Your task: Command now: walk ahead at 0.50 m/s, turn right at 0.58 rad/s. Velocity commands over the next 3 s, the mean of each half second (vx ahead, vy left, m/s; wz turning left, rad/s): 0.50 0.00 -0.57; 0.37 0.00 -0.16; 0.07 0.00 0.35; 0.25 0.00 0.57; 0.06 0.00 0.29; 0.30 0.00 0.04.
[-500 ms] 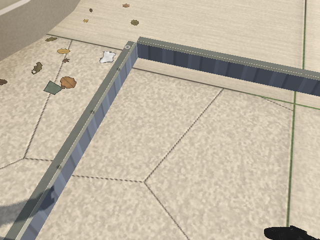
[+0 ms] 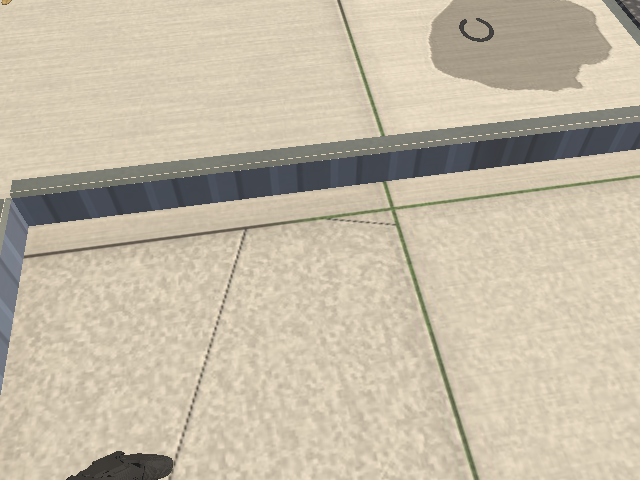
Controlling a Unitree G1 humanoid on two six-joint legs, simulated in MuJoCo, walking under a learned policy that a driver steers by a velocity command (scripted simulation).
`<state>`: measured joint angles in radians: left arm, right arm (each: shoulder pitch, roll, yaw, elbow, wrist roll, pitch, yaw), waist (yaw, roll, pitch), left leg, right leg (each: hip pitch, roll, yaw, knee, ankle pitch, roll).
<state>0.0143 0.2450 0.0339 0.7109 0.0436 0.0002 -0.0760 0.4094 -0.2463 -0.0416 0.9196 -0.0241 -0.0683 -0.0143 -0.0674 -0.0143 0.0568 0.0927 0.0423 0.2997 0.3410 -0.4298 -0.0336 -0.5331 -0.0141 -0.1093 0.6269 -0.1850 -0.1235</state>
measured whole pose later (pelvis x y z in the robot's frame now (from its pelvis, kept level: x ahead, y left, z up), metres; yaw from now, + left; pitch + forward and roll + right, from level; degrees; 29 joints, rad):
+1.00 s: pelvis +0.52 -0.08 +0.01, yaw -20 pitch +0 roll +2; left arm 0.11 0.22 0.00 0.83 0.03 -0.04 -0.01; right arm 0.37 -0.21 -0.02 0.95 0.00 -0.06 0.00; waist -0.06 -0.03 0.06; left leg -0.04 -0.06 0.05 0.35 -0.30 0.04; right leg -0.44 0.00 -0.02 0.55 -0.07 -0.04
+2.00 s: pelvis +0.65 -0.11 +0.01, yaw +12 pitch +2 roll +1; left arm 0.10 0.26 0.03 0.77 0.02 -0.05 0.03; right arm 0.35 -0.30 -0.09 0.86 -0.01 0.00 -0.01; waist -0.06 0.03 0.03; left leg -0.23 -0.12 -0.17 0.76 -0.50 0.04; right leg -0.35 0.01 -0.01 0.52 -0.17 -0.03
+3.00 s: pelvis +0.84 -0.04 +0.01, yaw +18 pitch +0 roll +0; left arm 0.49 0.21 0.04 1.11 0.02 -0.08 0.01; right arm 0.02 -0.25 -0.03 0.89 -0.03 -0.04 0.04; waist 0.07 0.01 0.06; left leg -0.49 0.02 0.07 0.66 -0.22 0.05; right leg 0.10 0.00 -0.01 0.21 -0.33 -0.01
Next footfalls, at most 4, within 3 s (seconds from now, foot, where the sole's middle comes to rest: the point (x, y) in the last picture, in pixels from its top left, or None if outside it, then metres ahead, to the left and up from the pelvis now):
0.02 right None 0.17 -0.07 -0.76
0.56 left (312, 444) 0.51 0.02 -0.76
1.02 right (419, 385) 0.62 -0.22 -0.76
1.48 left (319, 412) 0.58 0.00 -0.76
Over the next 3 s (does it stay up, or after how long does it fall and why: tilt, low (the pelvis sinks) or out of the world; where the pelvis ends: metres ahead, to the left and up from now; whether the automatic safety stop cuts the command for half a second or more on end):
stays up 0.84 -0.04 0.01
